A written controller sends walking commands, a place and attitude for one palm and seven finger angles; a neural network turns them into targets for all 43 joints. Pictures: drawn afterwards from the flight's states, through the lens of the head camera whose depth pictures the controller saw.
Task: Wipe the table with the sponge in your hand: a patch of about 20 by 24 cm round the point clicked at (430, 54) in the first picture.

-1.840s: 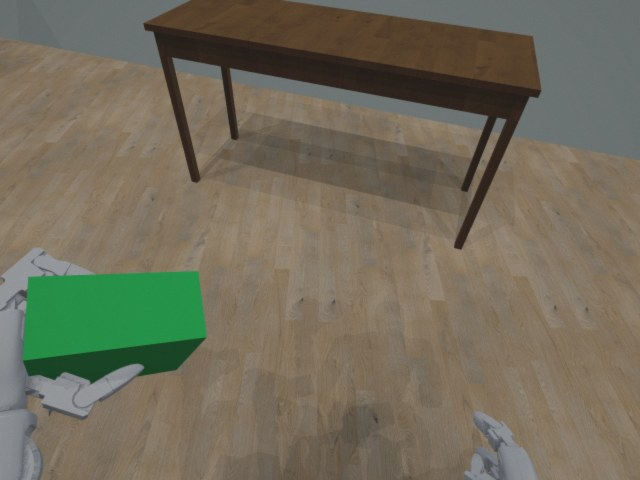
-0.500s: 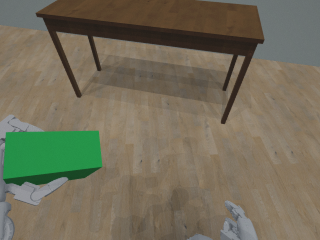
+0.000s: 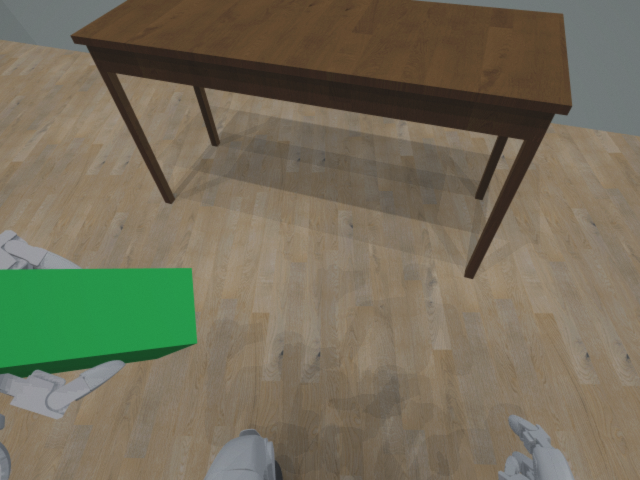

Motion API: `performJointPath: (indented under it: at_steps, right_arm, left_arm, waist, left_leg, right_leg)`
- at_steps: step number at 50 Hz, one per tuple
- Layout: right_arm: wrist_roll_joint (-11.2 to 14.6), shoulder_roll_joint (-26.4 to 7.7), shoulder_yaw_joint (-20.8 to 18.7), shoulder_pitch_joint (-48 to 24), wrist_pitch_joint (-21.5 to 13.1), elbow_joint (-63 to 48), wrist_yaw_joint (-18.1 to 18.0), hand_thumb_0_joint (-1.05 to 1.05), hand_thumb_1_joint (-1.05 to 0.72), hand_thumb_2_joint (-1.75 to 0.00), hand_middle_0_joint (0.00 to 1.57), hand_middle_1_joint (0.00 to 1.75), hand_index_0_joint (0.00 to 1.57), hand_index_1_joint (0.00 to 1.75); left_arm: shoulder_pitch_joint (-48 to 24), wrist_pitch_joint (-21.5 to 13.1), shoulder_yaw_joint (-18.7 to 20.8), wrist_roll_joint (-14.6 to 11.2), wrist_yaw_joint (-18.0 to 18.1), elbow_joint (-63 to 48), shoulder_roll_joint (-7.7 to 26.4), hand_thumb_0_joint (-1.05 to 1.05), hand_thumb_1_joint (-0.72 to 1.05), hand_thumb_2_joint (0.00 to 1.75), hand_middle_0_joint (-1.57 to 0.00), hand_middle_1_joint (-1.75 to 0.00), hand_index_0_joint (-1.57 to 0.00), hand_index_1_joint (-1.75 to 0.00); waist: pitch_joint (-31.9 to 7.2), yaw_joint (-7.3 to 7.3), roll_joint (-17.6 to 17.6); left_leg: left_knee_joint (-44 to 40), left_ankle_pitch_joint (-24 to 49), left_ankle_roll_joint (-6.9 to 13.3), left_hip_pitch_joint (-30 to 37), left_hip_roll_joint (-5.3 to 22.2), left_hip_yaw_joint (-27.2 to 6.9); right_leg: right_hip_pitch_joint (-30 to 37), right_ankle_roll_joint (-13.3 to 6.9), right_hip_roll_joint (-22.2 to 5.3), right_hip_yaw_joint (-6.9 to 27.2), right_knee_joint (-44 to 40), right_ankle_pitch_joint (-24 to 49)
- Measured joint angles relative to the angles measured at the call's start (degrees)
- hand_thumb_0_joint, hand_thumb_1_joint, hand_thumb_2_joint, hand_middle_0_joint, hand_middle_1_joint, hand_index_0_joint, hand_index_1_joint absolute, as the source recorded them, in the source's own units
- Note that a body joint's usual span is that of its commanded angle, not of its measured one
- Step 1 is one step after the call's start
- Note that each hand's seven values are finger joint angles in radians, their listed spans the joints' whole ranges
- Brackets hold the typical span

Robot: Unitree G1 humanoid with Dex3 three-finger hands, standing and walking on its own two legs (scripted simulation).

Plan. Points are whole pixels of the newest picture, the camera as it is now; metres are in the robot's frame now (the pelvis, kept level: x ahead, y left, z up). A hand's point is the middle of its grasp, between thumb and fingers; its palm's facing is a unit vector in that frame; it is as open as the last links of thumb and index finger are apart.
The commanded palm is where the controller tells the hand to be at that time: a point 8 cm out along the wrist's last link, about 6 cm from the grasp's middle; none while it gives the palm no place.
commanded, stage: walk to a spot facing it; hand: left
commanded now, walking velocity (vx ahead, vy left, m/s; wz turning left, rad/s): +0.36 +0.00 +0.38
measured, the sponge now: (124, 322) +0.23 +0.19 +0.16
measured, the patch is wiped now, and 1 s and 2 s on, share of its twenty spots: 0.00 0.00 0.00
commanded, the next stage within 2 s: none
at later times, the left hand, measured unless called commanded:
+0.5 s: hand (95, 220) +0.32 +0.23 +0.19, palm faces +0.54 -0.68 -0.49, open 10.6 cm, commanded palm +0.28 +0.27 +0.17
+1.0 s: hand (122, 170) +0.41 +0.24 +0.18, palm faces +0.67 -0.57 -0.48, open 10.6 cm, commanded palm +0.33 +0.26 +0.17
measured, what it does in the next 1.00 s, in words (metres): walks ahead, turning left: left foot, then right foot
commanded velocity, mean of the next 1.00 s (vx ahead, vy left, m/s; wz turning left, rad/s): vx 0.20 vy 0.00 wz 0.51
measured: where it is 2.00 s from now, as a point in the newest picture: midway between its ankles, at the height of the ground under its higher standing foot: (407, 454)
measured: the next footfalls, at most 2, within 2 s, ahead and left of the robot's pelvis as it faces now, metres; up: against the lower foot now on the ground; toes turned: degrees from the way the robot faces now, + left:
left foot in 0.18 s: +0.21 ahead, +0.12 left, +0.00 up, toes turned +13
right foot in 0.56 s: +0.27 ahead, -0.18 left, +0.00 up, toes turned +1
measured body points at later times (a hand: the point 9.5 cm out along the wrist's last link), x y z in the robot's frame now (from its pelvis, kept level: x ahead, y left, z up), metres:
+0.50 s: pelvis +0.17 -0.03 -0.01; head +0.19 -0.05 +0.44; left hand +0.29 +0.27 +0.22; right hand +0.35 -0.21 -0.12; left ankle +0.17 +0.11 -0.74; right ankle +0.22 -0.18 -0.71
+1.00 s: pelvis +0.29 -0.06 -0.02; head +0.33 -0.05 +0.42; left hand +0.37 +0.27 +0.21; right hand +0.56 -0.22 -0.10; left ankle +0.32 +0.07 -0.74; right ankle +0.26 -0.18 -0.67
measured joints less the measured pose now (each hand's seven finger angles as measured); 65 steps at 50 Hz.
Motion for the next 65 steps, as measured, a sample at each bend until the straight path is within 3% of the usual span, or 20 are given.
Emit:
performJointPath:
  at_steps: [5, 8, 10, 12, 14, 20, 27, 29, 31, 35, 38, 42, 46, 47, 48, 50, 52, 57, 63, 65]
  right_arm:
    - [0.3, 1.8, 0.9, 1.7, -0.1, -1.3, -0.4, 0.01, -0.91, -0.90, 0.20, 0.30, 0.20, 0.30]
    - [0.1, 2.5, 1.8, 1.8, -0.6, -2.0, -0.8, 0.01, -0.91, -0.90, 0.20, 0.30, 0.20, 0.30]
    - [0.0, 3.7, 2.1, -0.1, -1.2, -1.5, -1.0, 0.01, -0.91, -0.90, 0.20, 0.30, 0.20, 0.30]
    - [-0.1, 5.6, 3.0, -2.0, -1.5, -0.7, -0.4, 0.01, -0.91, -0.90, 0.20, 0.30, 0.20, 0.30]
    - [0.2, 7.2, 4.1, -3.2, -1.8, -0.3, 0.3, 0.01, -0.91, -0.90, 0.20, 0.30, 0.20, 0.30]
    - [0.5, 8.9, 4.8, -1.7, -4.2, -0.4, 1.4, 0.01, -0.90, -0.90, 0.20, 0.30, 0.21, 0.30]
    - [1.0, 6.5, 3.8, 2.7, -5.2, 2.1, -0.3, 0.01, -0.90, -0.90, 0.20, 0.30, 0.21, 0.30]
    - [1.2, 5.1, 3.4, 2.4, -4.8, 2.9, -0.8, 0.01, -0.90, -0.90, 0.20, 0.30, 0.21, 0.30]
    - [0.8, 3.0, 2.8, 1.2, -4.2, 5.0, -1.2, 0.01, -0.90, -0.90, 0.20, 0.30, 0.21, 0.30]
    - [0.0, 0.4, 1.9, -1.5, -2.7, 5.4, -1.4, 0.01, -0.90, -0.90, 0.20, 0.30, 0.21, 0.30]
    - [-0.2, 0.2, 1.0, -2.8, -2.0, 2.3, -1.7, 0.01, -0.91, -0.90, 0.20, 0.30, 0.20, 0.30]
    - [-0.1, 0.5, 0.2, -2.8, -1.5, -2.1, -1.8, 0.01, -0.91, -0.90, 0.20, 0.30, 0.20, 0.30]
    - [0.1, -0.1, -0.3, -2.5, -0.9, -4.8, -1.7, 0.01, -0.91, -0.90, 0.20, 0.30, 0.20, 0.30]
    - [0.2, 0.4, -0.6, -2.9, -1.0, -4.7, -1.8, 0.01, -0.91, -0.90, 0.20, 0.30, 0.20, 0.30]
    - [0.3, 1.5, -0.9, -3.6, -1.1, -4.1, -1.7, 0.01, -0.91, -0.90, 0.20, 0.30, 0.20, 0.30]
    - [0.9, 3.7, 0.0, -4.6, -1.3, -2.7, -0.6, 0.01, -0.91, -0.90, 0.19, 0.30, 0.20, 0.30]
    - [1.2, 5.6, 1.7, -4.9, -1.3, -2.0, 0.5, 0.01, -0.91, -0.90, 0.20, 0.30, 0.20, 0.30]
    - [1.1, 8.0, 4.2, -2.7, -3.0, -2.4, 1.8, 0.01, -0.90, -0.90, 0.20, 0.30, 0.20, 0.30]
    - [1.2, 7.1, 4.8, -0.1, -5.2, -1.3, 0.9, 0.01, -0.90, -0.90, 0.20, 0.30, 0.21, 0.30]
    - [1.3, 6.0, 4.5, -0.7, -4.9, 0.0, 0.5, 0.01, -0.90, -0.90, 0.20, 0.30, 0.21, 0.30]
  left_arm:
    - [-0.2, 0.4, 0.0, 0.0, 1.0, -0.3, -0.7, 0.00, -0.52, 0.98, -0.69, -1.34, -0.69, -1.34]
    - [-1.1, 0.9, -0.4, 0.0, 1.6, -0.4, -1.4, 0.00, -0.52, 0.98, -0.69, -1.34, -0.69, -1.34]
    - [-3.9, 1.0, -0.5, -0.3, 1.6, 1.0, -1.2, 0.00, -0.53, 0.98, -0.69, -1.34, -0.69, -1.34]
    - [-8.4, 1.8, -1.1, -0.1, 0.8, 3.6, -0.2, 0.00, -0.53, 0.98, -0.69, -1.34, -0.69, -1.34]
    - [-11.0, 2.7, -1.3, 0.0, -0.4, 4.4, 0.8, 0.00, -0.53, 0.98, -0.69, -1.34, -0.69, -1.34]
    - [-1.9, 0.2, 2.1, -1.0, -1.2, -4.3, 1.5, -0.01, -0.53, 0.98, -0.69, -1.34, -0.69, -1.34]
    - [-0.4, 0.0, 1.6, -0.6, -0.7, 0.4, -1.6, 0.00, -0.53, 0.98, -0.69, -1.34, -0.69, -1.34]
    - [-3.4, 1.4, 0.1, 0.2, -0.5, 3.2, -3.5, 0.00, -0.53, 0.98, -0.69, -1.34, -0.69, -1.35]
    - [-6.5, 3.3, -3.1, 0.5, -0.4, 5.9, -6.1, 0.00, -0.53, 0.99, -0.69, -1.34, -0.69, -1.35]
    - [-5.6, 4.2, -5.7, 1.0, -0.7, 5.3, -7.4, 0.00, -0.53, 0.99, -0.69, -1.34, -0.69, -1.35]
    - [-3.0, 3.0, -4.4, 1.0, -0.7, 1.2, -3.9, 0.00, -0.53, 0.99, -0.69, -1.34, -0.69, -1.35]
    - [-0.3, 1.6, 0.1, -0.2, 0.5, -5.0, 1.1, 0.00, -0.53, 0.99, -0.69, -1.34, -0.69, -1.35]
    - [2.3, 0.9, 3.4, -1.8, 2.2, -8.5, 2.2, 0.00, -0.53, 0.99, -0.68, -1.34, -0.69, -1.35]
    - [2.0, 0.7, 3.8, -2.2, 2.3, -8.3, 2.5, 0.00, -0.53, 0.99, -0.68, -1.34, -0.69, -1.35]
    - [0.6, 0.8, 3.8, -2.3, 2.2, -7.2, 3.0, 0.00, -0.53, 0.99, -0.68, -1.34, -0.69, -1.35]
    - [-2.8, 1.4, 3.2, -1.8, 1.1, -4.2, 3.4, 0.00, -0.53, 0.99, -0.68, -1.34, -0.69, -1.35]
    - [-4.5, 2.7, 2.5, -1.6, 0.3, -2.4, 3.3, 0.00, -0.53, 0.99, -0.68, -1.34, -0.69, -1.35]
    - [-0.6, 4.3, 0.9, -2.5, -0.9, -6.2, 1.8, -0.01, -0.53, 0.99, -0.68, -1.34, -0.69, -1.35]
    - [1.9, 3.5, 1.5, -2.7, -0.9, -7.0, 1.5, 0.00, -0.53, 0.99, -0.68, -1.35, -0.69, -1.35]
    - [-0.6, 4.3, 1.0, -1.9, -0.7, -4.2, 0.0, 0.00, -0.53, 0.99, -0.68, -1.35, -0.69, -1.35]
  waist:
    - [-1.1, 1.73, -1.9]
    - [-1.9, 2.43, -2.4]
    - [-1.4, 1.38, -2.4]
    - [-0.3, -0.15, -2.6]
    - [0.2, -1.13, -2.4]
    - [0.0, -0.08, 1.0]
    - [-2.8, 3.68, 4.9]
    - [-2.7, 3.80, 5.2]
    - [-2.0, 3.25, 5.3]
    - [-0.4, 1.94, 3.1]
    - [1.4, 0.23, 0.8]
    - [2.1, -0.53, -1.8]
    - [1.1, -0.37, -1.2]
    - [0.9, -0.70, -0.6]
    - [1.2, -0.95, -0.6]
    - [2.1, -1.06, -0.9]
    - [2.4, -1.17, -0.9]
    - [2.2, -0.44, 0.6]
    - [0.0, 2.94, 4.1]
    - [-0.1, 3.76, 5.4]
  left_leg:
    - [-11.3, -0.2, 1.5, 6.0, -2.7, 4.5]
    - [-18.4, 2.8, 3.2, 12.9, -5.6, 7.3]
    - [-15.5, 2.3, 7.0, 13.6, -6.1, 6.2]
    - [-12.2, -1.1, 6.3, 13.5, -6.3, 4.2]
    - [-12.4, -1.8, 5.0, 14.0, -6.1, 1.9]
    - [-16.8, -1.2, 2.6, 15.7, -3.1, -2.3]
    - [-15.8, -4.7, 0.1, 16.9, -1.2, -8.0]
    - [-7.6, -10.8, 1.2, 14.3, -1.2, -9.0]
    - [7.2, -14.8, 1.0, 9.8, -2.8, -9.3]
    - [21.2, -13.5, -0.8, 3.9, -3.2, -5.9]
    - [15.3, -11.9, -1.4, 2.9, -2.2, -3.1]
    - [-1.7, -9.7, -1.5, 5.5, -1.8, 1.6]
    - [-18.4, 1.4, -0.2, 12.6, -4.4, 4.9]
    - [-17.9, 4.2, 3.8, 12.6, -4.4, 4.4]
    - [-15.1, 3.0, 5.2, 11.8, -4.3, 3.6]
    - [-13.3, -0.1, 4.7, 12.3, -4.2, 1.4]
    - [-14.5, -0.1, 3.2, 13.0, -3.9, -0.8]
    - [-17.4, 2.1, 0.8, 13.9, -3.0, -6.2]
    - [-15.8, 2.2, -1.9, 12.1, -2.7, -11.9]
    - [-9.6, -4.9, -1.4, 9.8, -2.6, -12.8]
  right_leg:
    - [3.7, 1.4, -1.1, -0.2, 1.3, -4.5]
    - [2.0, 2.8, -3.1, 0.4, 12.1, -9.5]
    - [-3.8, 4.5, -3.8, 4.0, 28.4, -8.8]
    - [-10.8, 5.3, -1.7, 9.8, 42.9, -10.2]
    - [-17.1, 5.9, -1.1, 12.4, 48.6, -9.2]
    - [-24.9, 7.3, -4.7, 12.4, 32.5, -1.3]
    - [-13.5, 9.1, -2.2, 7.8, 10.4, -1.0]
    - [-11.9, 6.8, -1.9, 6.7, 9.1, 4.2]
    - [-10.6, 5.2, -3.2, 4.6, 11.8, 1.6]
    - [-6.7, 5.0, -4.9, 3.0, 9.0, -0.3]
    - [-4.2, 4.7, -5.7, 1.7, 5.9, 0.0]
    - [-3.0, 5.1, -6.9, -0.1, 5.2, -1.4]
    - [-6.6, 6.4, -8.7, -0.3, 17.5, -5.1]
    - [-9.3, 7.5, -8.4, 1.5, 25.0, -6.0]
    - [-12.2, 8.1, -7.1, 4.8, 32.6, -10.1]
    - [-17.2, 8.9, -3.9, 9.3, 43.0, -14.4]
    - [-21.6, 9.6, -2.1, 10.9, 46.1, -12.9]
    - [-23.6, 10.3, -1.8, 11.3, 31.3, -4.0]
    - [-14.0, 10.5, 0.2, 10.5, 12.9, -0.8]
    - [-12.8, 6.7, 0.7, 8.9, 11.2, 5.2]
